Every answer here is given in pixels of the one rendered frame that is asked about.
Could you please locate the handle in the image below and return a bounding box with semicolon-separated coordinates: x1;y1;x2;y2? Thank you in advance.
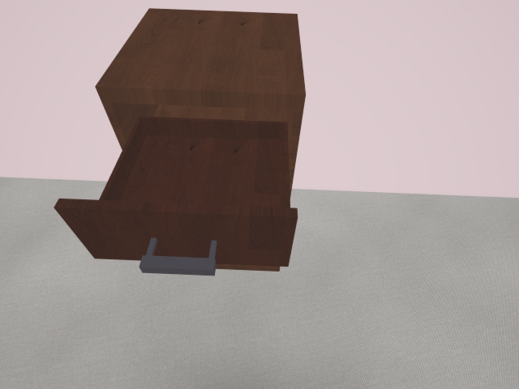
139;237;217;276

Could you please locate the drawer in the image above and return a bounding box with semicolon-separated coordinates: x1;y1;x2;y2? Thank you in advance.
54;116;298;267

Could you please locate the cabinet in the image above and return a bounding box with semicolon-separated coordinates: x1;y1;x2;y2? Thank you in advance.
95;8;306;271

